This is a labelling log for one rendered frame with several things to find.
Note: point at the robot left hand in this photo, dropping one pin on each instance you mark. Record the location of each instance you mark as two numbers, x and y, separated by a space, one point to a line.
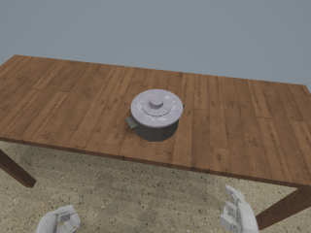
48 222

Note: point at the table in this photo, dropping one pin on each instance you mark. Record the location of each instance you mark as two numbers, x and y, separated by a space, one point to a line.
245 129

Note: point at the pot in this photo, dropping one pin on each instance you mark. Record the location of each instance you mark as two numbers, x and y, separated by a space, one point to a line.
152 134

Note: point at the robot right hand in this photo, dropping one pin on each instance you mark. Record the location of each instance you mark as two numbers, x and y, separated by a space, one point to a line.
243 217

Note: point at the knob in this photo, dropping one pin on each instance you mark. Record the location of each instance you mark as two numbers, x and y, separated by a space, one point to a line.
157 101

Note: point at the lid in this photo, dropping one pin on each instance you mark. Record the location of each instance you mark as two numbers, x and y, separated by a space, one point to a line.
164 116

